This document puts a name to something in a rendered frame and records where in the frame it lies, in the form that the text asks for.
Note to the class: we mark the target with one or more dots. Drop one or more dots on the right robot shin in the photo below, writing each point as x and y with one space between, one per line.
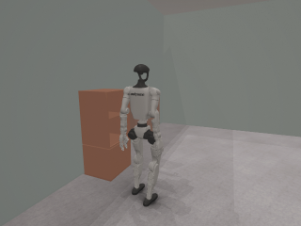
152 180

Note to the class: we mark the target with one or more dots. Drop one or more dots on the robot left foot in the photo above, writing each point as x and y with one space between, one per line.
136 190

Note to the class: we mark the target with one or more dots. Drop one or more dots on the robot right forearm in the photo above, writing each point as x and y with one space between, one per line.
156 126

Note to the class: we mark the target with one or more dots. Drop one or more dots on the robot right hand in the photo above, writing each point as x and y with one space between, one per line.
159 147

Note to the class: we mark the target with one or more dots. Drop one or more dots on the right robot upper arm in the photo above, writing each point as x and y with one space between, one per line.
154 101

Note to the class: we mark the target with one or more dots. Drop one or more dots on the cupboard door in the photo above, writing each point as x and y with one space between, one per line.
133 122

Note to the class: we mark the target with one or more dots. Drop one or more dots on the left robot upper arm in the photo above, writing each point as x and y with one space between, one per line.
125 101

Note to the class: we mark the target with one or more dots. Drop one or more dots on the robot left forearm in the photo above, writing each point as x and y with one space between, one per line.
123 123

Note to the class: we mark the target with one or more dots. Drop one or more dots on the robot left hand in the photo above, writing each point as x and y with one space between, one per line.
123 140

